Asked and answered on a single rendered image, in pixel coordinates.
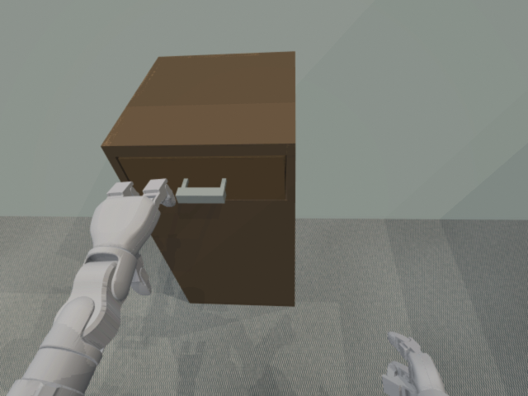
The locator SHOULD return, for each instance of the robot right hand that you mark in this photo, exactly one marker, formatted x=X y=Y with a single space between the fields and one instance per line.
x=421 y=373

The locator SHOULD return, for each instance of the robot left hand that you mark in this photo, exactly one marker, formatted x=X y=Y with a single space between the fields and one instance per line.
x=126 y=220

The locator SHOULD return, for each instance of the drawer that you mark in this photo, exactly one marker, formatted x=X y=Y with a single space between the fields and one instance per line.
x=261 y=177

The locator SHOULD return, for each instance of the cabinet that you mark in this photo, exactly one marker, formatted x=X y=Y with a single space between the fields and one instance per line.
x=243 y=251

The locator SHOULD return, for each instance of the handle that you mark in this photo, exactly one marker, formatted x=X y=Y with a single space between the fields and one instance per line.
x=207 y=195

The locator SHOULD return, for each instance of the left robot forearm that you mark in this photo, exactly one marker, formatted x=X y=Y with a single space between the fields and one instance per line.
x=86 y=323

